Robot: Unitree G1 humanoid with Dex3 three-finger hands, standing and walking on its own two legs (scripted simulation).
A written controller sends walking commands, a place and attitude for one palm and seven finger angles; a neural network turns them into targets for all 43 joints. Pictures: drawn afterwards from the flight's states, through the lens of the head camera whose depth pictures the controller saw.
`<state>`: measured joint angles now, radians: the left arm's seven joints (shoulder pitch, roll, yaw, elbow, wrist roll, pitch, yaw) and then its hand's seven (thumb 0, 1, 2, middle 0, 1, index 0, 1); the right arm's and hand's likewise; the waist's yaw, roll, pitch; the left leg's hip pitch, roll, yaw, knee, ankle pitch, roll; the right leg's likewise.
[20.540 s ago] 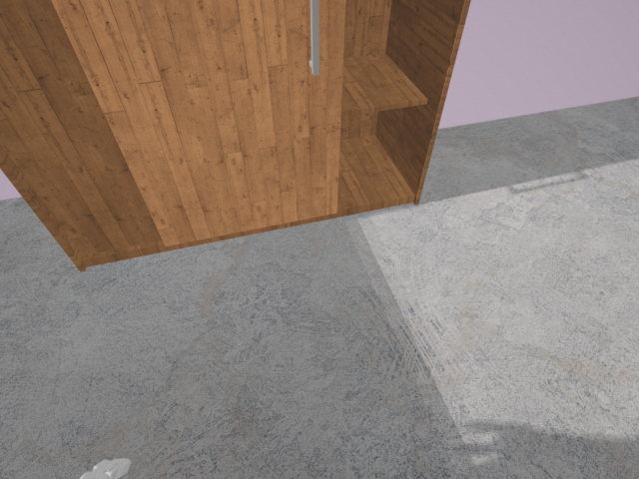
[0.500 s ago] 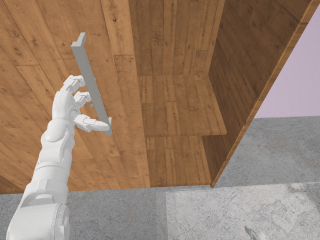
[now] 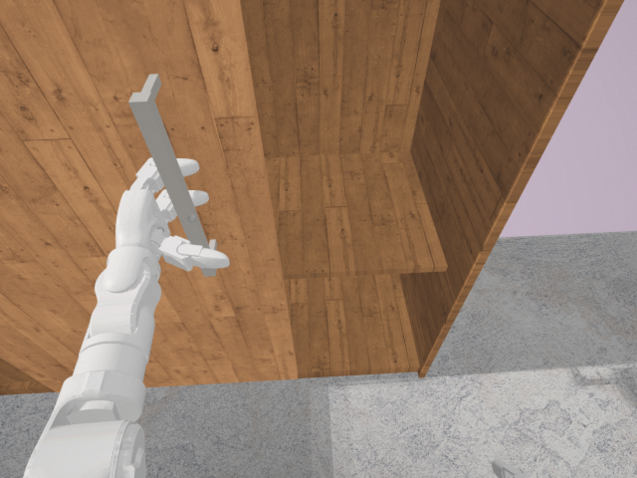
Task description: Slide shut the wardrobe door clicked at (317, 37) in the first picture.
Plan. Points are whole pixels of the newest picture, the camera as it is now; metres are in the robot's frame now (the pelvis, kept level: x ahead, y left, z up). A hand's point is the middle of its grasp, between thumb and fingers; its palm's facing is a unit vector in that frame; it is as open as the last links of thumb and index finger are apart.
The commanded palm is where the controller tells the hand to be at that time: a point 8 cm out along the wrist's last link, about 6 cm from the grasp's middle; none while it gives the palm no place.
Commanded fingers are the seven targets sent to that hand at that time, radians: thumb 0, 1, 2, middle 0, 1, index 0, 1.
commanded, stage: slide the fingers in behind the handle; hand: left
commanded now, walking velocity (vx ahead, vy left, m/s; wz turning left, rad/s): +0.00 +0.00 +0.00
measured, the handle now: (186, 193) +0.46 +0.19 +0.11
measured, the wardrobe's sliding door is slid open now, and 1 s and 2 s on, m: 0.38 0.38 0.38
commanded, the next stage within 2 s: grip the handle and tug to test in 0.64 s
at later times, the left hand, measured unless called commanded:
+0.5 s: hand (189, 220) +0.40 +0.17 +0.12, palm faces +0.07 -1.00 +0.00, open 14.0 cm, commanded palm +0.38 +0.22 +0.12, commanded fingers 0.00 -0.50 0.30 -0.30 -1.20 -0.30 -1.20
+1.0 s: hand (198, 216) +0.41 +0.16 +0.12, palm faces +0.06 -1.00 -0.01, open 12.4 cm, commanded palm +0.38 +0.21 +0.12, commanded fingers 0.00 0.15 0.58 -0.37 -1.29 -0.37 -1.29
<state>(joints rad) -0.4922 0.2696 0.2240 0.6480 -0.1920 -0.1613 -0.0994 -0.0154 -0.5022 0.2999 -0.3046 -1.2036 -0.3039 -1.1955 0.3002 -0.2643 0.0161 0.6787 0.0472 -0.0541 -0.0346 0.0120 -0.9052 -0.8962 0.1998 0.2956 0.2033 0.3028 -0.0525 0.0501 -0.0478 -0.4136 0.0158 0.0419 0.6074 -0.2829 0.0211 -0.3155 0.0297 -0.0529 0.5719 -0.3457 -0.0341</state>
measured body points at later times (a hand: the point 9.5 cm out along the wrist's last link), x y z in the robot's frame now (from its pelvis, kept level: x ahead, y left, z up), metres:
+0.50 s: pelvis +0.00 +0.00 +0.00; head +0.02 -0.02 +0.45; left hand +0.39 +0.22 +0.12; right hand +0.10 -0.26 -0.12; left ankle +0.01 +0.11 -0.73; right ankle -0.03 -0.10 -0.73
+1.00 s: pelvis +0.00 +0.01 +0.00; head +0.02 +0.00 +0.45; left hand +0.40 +0.21 +0.12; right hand +0.09 -0.24 -0.12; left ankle +0.01 +0.11 -0.73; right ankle -0.03 -0.10 -0.73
